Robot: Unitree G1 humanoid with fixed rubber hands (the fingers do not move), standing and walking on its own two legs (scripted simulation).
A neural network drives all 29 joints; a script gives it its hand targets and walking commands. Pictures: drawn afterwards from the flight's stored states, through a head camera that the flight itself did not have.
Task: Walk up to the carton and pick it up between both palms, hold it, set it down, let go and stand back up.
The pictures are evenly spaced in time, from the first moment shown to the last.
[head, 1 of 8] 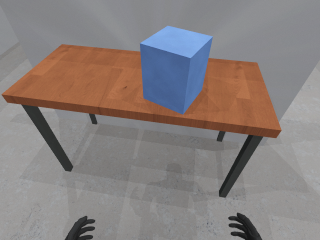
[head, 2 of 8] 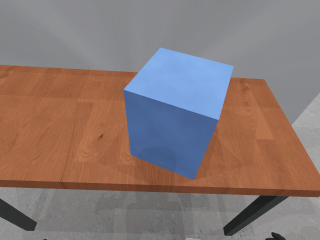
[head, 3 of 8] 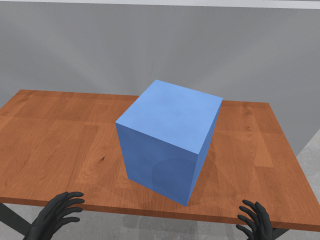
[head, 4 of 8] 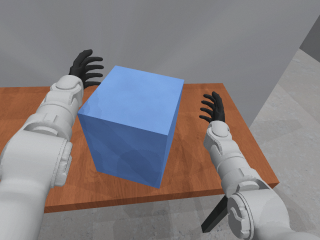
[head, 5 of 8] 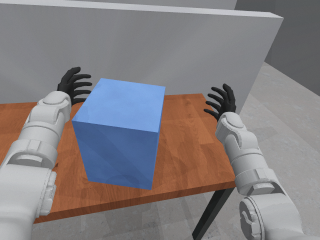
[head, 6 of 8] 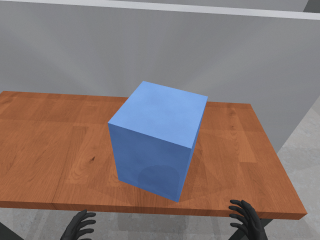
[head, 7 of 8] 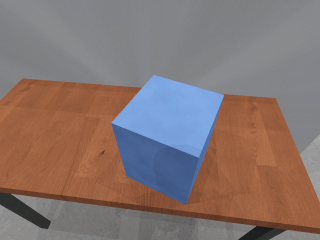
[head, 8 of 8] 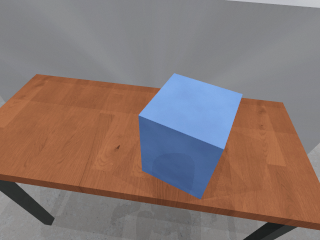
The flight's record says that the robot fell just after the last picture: no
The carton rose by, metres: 0.00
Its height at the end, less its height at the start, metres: +0.00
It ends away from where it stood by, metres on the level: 0.01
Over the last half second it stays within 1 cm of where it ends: yes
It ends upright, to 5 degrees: yes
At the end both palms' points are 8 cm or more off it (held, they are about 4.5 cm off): yes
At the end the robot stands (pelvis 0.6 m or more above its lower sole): yes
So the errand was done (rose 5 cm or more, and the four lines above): no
